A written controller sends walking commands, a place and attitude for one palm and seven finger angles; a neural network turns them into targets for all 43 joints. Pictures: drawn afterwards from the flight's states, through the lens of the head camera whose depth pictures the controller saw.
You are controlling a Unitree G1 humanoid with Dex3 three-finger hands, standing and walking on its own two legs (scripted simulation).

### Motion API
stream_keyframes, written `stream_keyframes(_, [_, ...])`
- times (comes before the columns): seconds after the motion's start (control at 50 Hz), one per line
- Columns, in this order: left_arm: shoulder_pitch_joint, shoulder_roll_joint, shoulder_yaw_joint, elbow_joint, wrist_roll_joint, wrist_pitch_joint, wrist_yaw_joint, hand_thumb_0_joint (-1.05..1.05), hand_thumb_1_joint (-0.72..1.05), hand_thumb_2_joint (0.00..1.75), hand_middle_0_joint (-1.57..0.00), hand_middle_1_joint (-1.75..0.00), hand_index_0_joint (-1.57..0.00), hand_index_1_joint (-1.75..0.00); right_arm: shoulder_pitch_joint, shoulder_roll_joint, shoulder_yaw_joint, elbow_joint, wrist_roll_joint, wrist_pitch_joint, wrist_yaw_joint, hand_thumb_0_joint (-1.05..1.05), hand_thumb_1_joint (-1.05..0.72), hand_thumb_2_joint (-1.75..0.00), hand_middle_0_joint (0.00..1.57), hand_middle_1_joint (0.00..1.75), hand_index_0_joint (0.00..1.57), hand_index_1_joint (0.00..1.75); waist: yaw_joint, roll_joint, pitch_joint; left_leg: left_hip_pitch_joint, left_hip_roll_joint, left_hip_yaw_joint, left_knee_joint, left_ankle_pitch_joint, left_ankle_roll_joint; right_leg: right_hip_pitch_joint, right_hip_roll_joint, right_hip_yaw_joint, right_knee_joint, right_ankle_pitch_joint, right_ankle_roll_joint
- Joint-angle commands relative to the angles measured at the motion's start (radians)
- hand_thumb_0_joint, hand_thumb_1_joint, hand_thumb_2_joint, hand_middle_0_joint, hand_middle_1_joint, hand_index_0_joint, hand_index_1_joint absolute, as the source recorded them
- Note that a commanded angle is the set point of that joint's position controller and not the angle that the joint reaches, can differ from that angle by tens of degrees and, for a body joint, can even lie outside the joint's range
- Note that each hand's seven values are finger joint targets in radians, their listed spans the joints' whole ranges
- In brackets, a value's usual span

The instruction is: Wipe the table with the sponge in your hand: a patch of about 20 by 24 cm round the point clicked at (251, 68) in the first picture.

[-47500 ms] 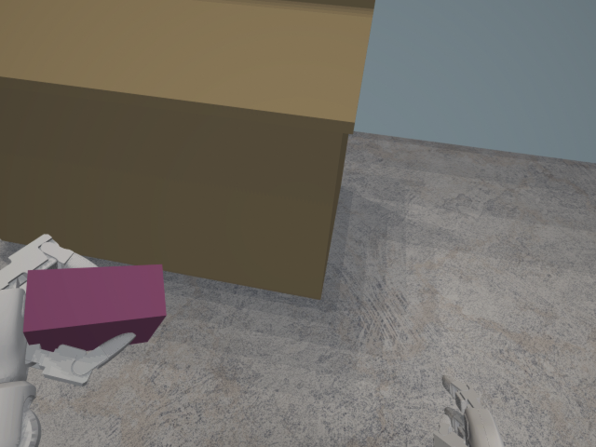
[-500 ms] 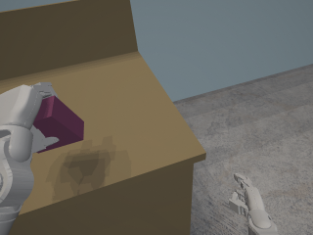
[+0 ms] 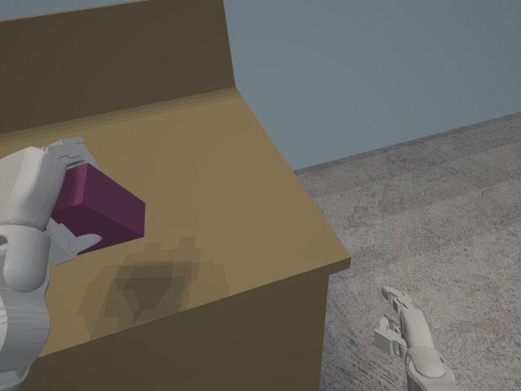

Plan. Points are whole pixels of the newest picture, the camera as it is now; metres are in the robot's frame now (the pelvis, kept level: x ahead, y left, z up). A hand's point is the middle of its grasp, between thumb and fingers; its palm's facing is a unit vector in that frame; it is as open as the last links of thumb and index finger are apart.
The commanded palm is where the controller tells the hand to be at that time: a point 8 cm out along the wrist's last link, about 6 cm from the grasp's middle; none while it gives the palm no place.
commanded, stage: bring the sponge back beside the body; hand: left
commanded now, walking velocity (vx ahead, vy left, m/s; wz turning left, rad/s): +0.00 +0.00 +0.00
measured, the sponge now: (87, 220) +0.22 +0.27 +0.21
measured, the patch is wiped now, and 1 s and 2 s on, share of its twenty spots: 0.95 0.95 0.95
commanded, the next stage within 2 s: step back with the hand held close in 0.62 s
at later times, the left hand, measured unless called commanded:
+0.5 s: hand (58, 208) +0.20 +0.27 +0.26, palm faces +0.47 -0.17 -0.87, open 9.4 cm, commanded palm +0.14 +0.28 +0.31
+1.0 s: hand (80, 193) +0.20 +0.23 +0.28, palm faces +0.48 -0.80 -0.37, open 9.4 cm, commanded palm +0.14 +0.29 +0.30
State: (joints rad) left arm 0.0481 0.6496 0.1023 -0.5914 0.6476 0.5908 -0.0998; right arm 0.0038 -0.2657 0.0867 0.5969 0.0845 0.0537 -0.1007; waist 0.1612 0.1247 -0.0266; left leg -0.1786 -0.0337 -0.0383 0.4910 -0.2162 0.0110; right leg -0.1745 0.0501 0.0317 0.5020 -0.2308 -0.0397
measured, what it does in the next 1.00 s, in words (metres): stands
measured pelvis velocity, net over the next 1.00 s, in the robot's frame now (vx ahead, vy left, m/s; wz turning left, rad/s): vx -0.01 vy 0.00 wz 0.04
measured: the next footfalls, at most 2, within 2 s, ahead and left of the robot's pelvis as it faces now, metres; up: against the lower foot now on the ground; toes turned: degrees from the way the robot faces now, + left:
right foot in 1.62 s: -0.01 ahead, -0.11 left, +0.00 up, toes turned +3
left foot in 1.82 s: -0.07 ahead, +0.14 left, +0.00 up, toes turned +4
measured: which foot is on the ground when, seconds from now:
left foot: down 0.00-1.00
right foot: down 0.00-1.00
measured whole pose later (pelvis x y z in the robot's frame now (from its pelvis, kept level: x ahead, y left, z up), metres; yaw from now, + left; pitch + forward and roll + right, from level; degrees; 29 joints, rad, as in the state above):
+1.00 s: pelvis -0.01 +0.00 -0.01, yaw +3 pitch +1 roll -1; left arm 0.22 0.52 0.46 -0.76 -0.09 -0.04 0.13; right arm 0.22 -0.24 0.05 0.54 0.03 0.05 -0.08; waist -0.01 0.00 -0.04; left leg -0.36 -0.03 -0.08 0.62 -0.28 0.01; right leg -0.34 0.05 -0.02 0.56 -0.23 -0.03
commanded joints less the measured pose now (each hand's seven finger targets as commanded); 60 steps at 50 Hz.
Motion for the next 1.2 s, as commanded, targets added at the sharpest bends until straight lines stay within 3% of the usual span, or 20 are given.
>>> stream_keyframes(0.0, [-0.258,0.243,0.178,-0.169,0.041,-0.006,0.055,0.0,0.1,1.3,-1.2,-1.6,-1.2,-1.6,-0.27,-0.075,-0.03,-0.202,-0.004,-0.057,-0.004,0.0,-0.9,-0.9,0.2,0.3,0.2,0.3,0.002,-0.005,-0.145,0.019,0.007,-0.04,-0.081,0.078,0.006,0.02,-0.021,0.071,-0.109,0.01,-0.035])
stream_keyframes(0.02, [-0.23,0.246,0.186,-0.148,0.039,-0.006,0.056,0.0,0.1,1.3,-1.2,-1.6,-1.2,-1.6,-0.262,-0.076,-0.032,-0.198,-0.003,-0.056,-0.003,0.0,-0.9,-0.9,0.2,0.3,0.2,0.3,0.0,-0.063,-0.138,0.022,0.008,-0.04,-0.078,0.082,0.006,0.017,-0.02,0.071,-0.113,0.007,-0.03])
stream_keyframes(0.08, [-0.236,0.241,0.181,-0.178,0.041,0.001,0.054,0.0,0.1,1.3,-1.2,-1.6,-1.2,-1.6,-0.294,-0.071,-0.025,-0.206,0.003,-0.059,-0.002,0.0,-0.9,-0.9,0.2,0.3,0.2,0.3,-0.001,-0.003,-0.132,0.028,0.008,-0.039,-0.087,0.061,0.007,0.001,-0.013,0.089,-0.12,-0.019,-0.035])
stream_keyframes(0.28, [-0.219,0.246,0.193,-0.227,0.032,0.004,0.067,0.0,0.1,1.3,-1.2,-1.6,-1.2,-1.6,-0.293,-0.07,-0.024,-0.214,0.002,-0.06,-0.005,0.0,-0.9,-0.9,0.2,0.3,0.2,0.3,-0.002,-0.005,-0.125,0.03,0.007,-0.037,-0.088,0.039,0.009,-0.005,-0.011,0.094,-0.128,-0.05,-0.032])
stream_keyframes(0.34, [-0.191,0.237,0.19,-0.178,0.022,-0.001,0.067,0.0,0.1,1.3,-1.2,-1.6,-1.2,-1.6,-0.264,-0.076,-0.028,-0.203,-0.007,-0.053,-0.008,0.0,-0.9,-0.9,0.2,0.3,0.2,0.3,-0.001,-0.065,-0.107,0.018,0.007,-0.034,-0.077,0.046,0.009,-0.001,-0.021,0.077,-0.134,-0.04,-0.026])
stream_keyframes(0.38, [-0.225,0.241,0.185,-0.216,0.036,0.004,0.067,0.0,0.1,1.3,-1.2,-1.6,-1.2,-1.6,-0.296,-0.072,-0.026,-0.21,0.005,-0.061,-0.005,0.0,-0.9,-0.9,0.2,0.3,0.2,0.3,-0.005,0.023,-0.128,0.033,0.005,-0.034,-0.086,0.033,0.007,-0.008,-0.011,0.104,-0.131,-0.057,-0.035])
stream_keyframes(0.44, [-0.185,0.233,0.189,-0.183,0.023,-0.002,0.067,0.0,0.1,1.3,-1.2,-1.6,-1.2,-1.6,-0.271,-0.075,-0.029,-0.204,-0.007,-0.056,-0.007,0.0,-0.9,-0.9,0.2,0.3,0.2,0.3,0.001,-0.062,-0.115,0.018,0.005,-0.033,-0.077,0.053,0.008,0.006,-0.022,0.073,-0.129,-0.03,-0.026])
stream_keyframes(0.48, [-0.201,0.236,0.187,-0.197,0.029,0.003,0.066,0.0,0.1,1.3,-1.2,-1.6,-1.2,-1.6,-0.287,-0.07,-0.026,-0.209,0.002,-0.064,-0.005,0.0,-0.9,-0.9,0.2,0.3,0.2,0.3,-0.004,-0.012,-0.111,0.023,0.004,-0.034,-0.082,0.024,0.007,-0.015,-0.014,0.106,-0.139,-0.073,-0.031])
stream_keyframes(0.54, [-0.17,0.234,0.192,-0.18,0.019,-0.006,0.065,0.0,0.1,1.3,-1.2,-1.6,-1.2,-1.6,-0.268,-0.075,-0.03,-0.206,-0.009,-0.059,-0.009,0.0,-0.9,-0.9,0.2,0.3,0.2,0.3,0.003,-0.077,-0.114,0.013,0.004,-0.028,-0.07,0.038,0.01,0.0,-0.025,0.08,-0.135,-0.054,-0.023])
stream_keyframes(0.58, [-0.204,0.246,0.197,-0.207,0.027,-0.002,0.068,0.0,0.1,1.3,-1.2,-1.6,-1.2,-1.6,-0.289,-0.072,-0.027,-0.208,0.0,-0.066,-0.006,0.0,-0.9,-0.9,0.2,0.3,0.2,0.3,-0.003,-0.003,-0.12,0.018,0.004,-0.032,-0.076,0.029,0.006,-0.011,-0.017,0.11,-0.134,-0.069,-0.031])
stream_keyframes(0.66, [-0.185,0.256,0.207,-0.199,0.017,-0.015,0.066,0.0,0.1,1.3,-1.2,-1.6,-1.2,-1.6,-0.269,-0.077,-0.032,-0.209,-0.01,-0.059,-0.009,0.0,-0.9,-0.9,0.2,0.3,0.2,0.3,0.003,-0.064,-0.123,0.016,0.002,-0.028,-0.06,0.044,0.01,0.0,-0.029,0.093,-0.134,-0.055,-0.022])
stream_keyframes(0.7, [-0.193,0.24,0.197,-0.196,0.022,-0.011,0.07,0.0,0.1,1.3,-1.2,-1.6,-1.2,-1.6,-0.27,-0.074,-0.03,-0.21,-0.006,-0.066,-0.007,0.0,-0.9,-0.9,0.2,0.3,0.2,0.3,0.003,-0.016,-0.116,0.003,0.005,-0.035,-0.072,0.029,0.005,-0.005,-0.021,0.09,-0.127,-0.056,-0.03])
stream_keyframes(0.72, [-0.201,0.12,0.071,0.062,0.037,0.006,0.061,0.0,0.1,1.3,-1.2,-1.6,-1.2,-1.6,-0.233,-0.083,-0.024,-0.172,-0.003,-0.065,-0.018,0.0,-0.9,-0.9,0.2,0.3,0.2,0.3,-0.045,-0.119,-0.018,-0.018,0.008,-0.024,-0.079,-0.014,0.002,-0.071,-0.015,0.05,-0.14,-0.092,-0.021])
stream_keyframes(0.74, [-0.419,0.078,0.359,-0.217,-0.694,-0.282,0.14,0.0,0.1,1.3,-1.2,-1.6,-1.2,-1.6,-0.032,-0.075,-0.046,-0.34,-0.003,-0.066,0.015,0.0,-0.9,-0.9,0.2,0.3,0.2,0.3,-0.151,-0.311,0.057,-0.032,0.011,-0.079,0.072,-0.162,0.042,-0.288,-0.07,0.176,-0.277,-0.172,0.003])
stream_keyframes(0.76, [-0.211,0.153,0.361,-0.001,-0.677,-0.378,0.172,0.0,0.1,1.3,-1.2,-1.6,-1.2,-1.6,0.029,-0.07,-0.027,-0.237,-0.037,-0.064,0.011,0.0,-0.9,-0.9,0.2,0.3,0.2,0.3,-0.136,-0.424,-0.003,-0.001,-0.009,-0.041,0.169,-0.152,0.047,-0.321,-0.114,0.183,-0.291,-0.236,-0.028])
stream_keyframes(0.8, [-0.134,0.1,0.392,-0.199,-0.713,-0.515,0.208,0.0,0.1,1.3,-1.2,-1.6,-1.2,-1.6,0.083,-0.058,-0.041,-0.235,-0.039,-0.052,0.012,0.0,-0.9,-0.9,0.2,0.3,0.2,0.3,-0.149,-0.252,-0.085,0.025,0.024,-0.05,0.226,-0.08,0.038,-0.312,-0.223,0.219,-0.252,-0.108,-0.063])
stream_keyframes(0.84, [-0.077,0.12,0.461,-0.328,-0.736,-0.604,0.236,0.0,0.1,1.3,-1.2,-1.6,-1.2,-1.6,0.079,-0.087,-0.055,-0.219,-0.05,-0.041,0.01,0.0,-0.9,-0.9,0.2,0.3,0.2,0.3,-0.16,-0.058,-0.152,0.002,0.083,-0.085,0.1,0.038,0.032,-0.203,-0.212,0.127,-0.094,0.123,-0.051])
stream_keyframes(0.9, [0.023,0.094,0.527,-0.335,-0.745,-0.679,0.266,0.0,0.1,1.3,-1.2,-1.6,-1.2,-1.6,0.101,-0.091,-0.077,-0.213,-0.057,-0.038,0.011,0.0,-0.9,-0.9,0.2,0.3,0.2,0.3,-0.155,0.065,-0.199,-0.138,0.146,-0.178,0.013,0.143,0.052,-0.065,-0.143,0.046,0.032,0.244,-0.009])
stream_keyframes(1.02, [0.046,0.101,0.572,-0.277,-0.732,-0.737,0.278,0.0,0.1,1.3,-1.2,-1.6,-1.2,-1.6,0.133,-0.093,-0.113,-0.175,-0.054,-0.056,0.017,0.0,-0.9,-0.9,0.2,0.3,0.2,0.3,-0.164,-0.013,-0.238,-0.165,0.169,-0.189,0.055,0.249,0.04,-0.063,-0.141,0.038,0.068,0.254,0.0])
stream_keyframes(1.18, [0.081,0.101,0.591,-0.302,-0.725,-0.771,0.28,0.0,0.1,1.3,-1.2,-1.6,-1.2,-1.6,0.121,-0.1,-0.121,-0.163,-0.059,-0.101,0.018,0.0,-0.9,-0.9,0.2,0.3,0.2,0.3,-0.164,-0.047,-0.162,-0.314,0.155,-0.197,0.012,-0.12,0.047,-0.106,-0.14,0.065,0.034,0.064,-0.007])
